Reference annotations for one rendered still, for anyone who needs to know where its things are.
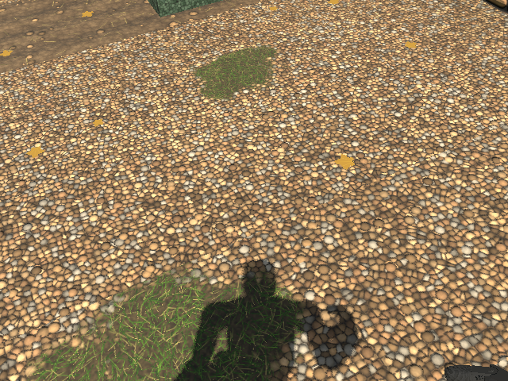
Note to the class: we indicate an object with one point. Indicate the robot right hand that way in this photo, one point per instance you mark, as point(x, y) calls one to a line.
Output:
point(475, 373)

